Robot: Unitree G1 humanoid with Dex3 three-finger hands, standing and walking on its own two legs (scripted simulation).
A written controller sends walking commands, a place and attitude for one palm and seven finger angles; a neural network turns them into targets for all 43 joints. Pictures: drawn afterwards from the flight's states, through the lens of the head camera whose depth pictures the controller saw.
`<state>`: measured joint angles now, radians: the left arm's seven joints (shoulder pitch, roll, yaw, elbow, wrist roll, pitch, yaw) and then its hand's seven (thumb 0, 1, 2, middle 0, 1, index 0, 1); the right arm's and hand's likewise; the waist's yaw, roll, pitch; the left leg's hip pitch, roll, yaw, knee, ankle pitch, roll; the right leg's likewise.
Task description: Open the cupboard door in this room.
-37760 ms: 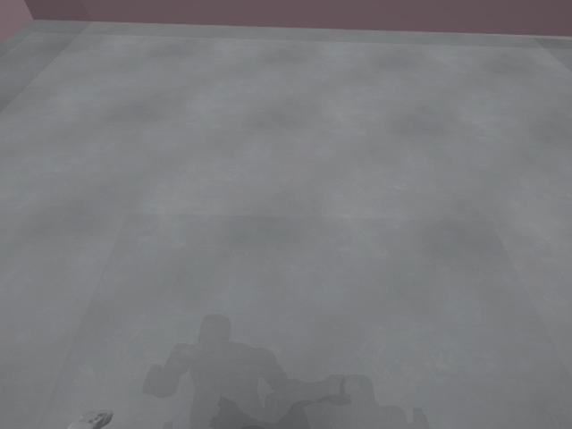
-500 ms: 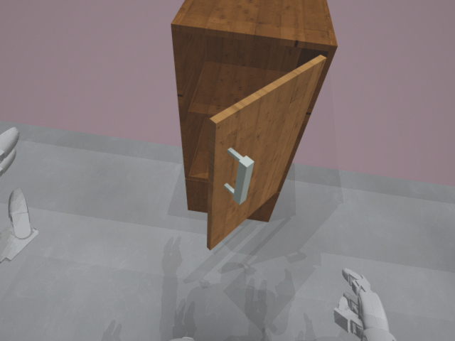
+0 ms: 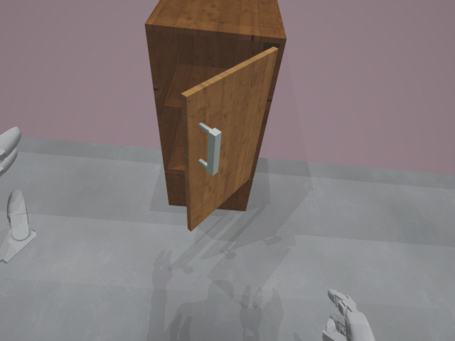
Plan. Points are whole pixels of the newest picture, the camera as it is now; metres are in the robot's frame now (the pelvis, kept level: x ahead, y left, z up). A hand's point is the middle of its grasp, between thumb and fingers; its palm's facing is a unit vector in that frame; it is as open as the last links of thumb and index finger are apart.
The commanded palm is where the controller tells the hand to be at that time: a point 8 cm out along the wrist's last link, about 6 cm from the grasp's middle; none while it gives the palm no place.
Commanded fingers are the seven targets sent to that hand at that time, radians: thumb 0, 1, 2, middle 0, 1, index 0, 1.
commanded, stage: stop stepping back and stand still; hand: left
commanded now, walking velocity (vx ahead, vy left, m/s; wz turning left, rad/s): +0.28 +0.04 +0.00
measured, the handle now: (207, 149) +0.59 +0.09 -0.04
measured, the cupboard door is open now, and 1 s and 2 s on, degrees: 52 52 52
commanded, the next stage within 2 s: let the arm hang, fingers relaxed in 0.60 s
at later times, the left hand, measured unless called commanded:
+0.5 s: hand out of the picture +0.12 +0.27 +0.17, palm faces +0.53 -0.75 -0.40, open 7.4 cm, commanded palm +0.06 +0.30 +0.18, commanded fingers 0.00 0.90 0.90 -0.20 -0.30 -0.20 -0.30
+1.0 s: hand out of the picture -0.04 +0.17 -0.17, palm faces +0.06 -0.98 -0.17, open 7.3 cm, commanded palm none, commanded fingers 0.00 0.90 0.90 -0.20 -0.30 -0.20 -0.30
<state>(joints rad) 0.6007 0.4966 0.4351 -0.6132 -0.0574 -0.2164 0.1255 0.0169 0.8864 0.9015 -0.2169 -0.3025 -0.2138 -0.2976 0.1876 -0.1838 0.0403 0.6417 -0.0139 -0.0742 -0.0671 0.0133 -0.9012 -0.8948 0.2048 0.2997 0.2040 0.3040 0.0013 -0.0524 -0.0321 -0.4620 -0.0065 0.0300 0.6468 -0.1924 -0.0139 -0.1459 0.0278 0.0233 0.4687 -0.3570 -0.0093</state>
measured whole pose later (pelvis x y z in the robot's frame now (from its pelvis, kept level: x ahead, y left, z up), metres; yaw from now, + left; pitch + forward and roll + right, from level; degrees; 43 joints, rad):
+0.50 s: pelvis -0.06 -0.01 +0.00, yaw +3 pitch -2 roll +0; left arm 0.51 0.37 0.41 -0.39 -0.02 -0.22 0.16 0.02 0.89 0.90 -0.21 -0.30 -0.21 -0.30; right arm 0.27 -0.23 0.00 0.68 -0.01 -0.14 -0.09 0.02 -0.90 -0.90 0.20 0.30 0.20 0.30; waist -0.01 -0.01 -0.05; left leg -0.29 0.01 0.02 0.57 -0.24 0.01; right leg -0.20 0.01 -0.03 0.57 -0.34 -0.02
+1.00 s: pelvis -0.08 +0.00 +0.00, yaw +5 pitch -2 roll +0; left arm 0.27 0.18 -0.01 0.91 0.02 0.05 0.01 0.01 0.94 0.90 -0.20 -0.30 -0.20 -0.29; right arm 0.18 -0.25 0.01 0.96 -0.03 0.01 0.00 0.01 -0.91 -0.90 0.20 0.30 0.20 0.30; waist -0.02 -0.02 0.05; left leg -0.30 -0.01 0.00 0.51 -0.18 0.02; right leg -0.21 -0.01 -0.05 0.52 -0.29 -0.01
